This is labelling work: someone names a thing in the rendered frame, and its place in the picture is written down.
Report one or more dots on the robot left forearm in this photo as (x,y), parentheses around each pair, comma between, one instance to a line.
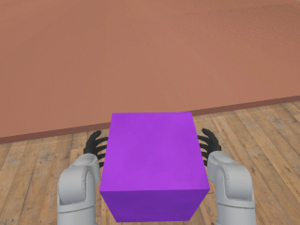
(76,192)

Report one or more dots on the left robot hand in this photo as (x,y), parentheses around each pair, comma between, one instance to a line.
(91,146)

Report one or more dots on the carton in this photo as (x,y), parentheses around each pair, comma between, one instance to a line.
(153,168)

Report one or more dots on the robot right forearm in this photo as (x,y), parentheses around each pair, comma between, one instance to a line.
(234,190)

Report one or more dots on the right robot hand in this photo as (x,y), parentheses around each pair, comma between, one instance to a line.
(212,142)

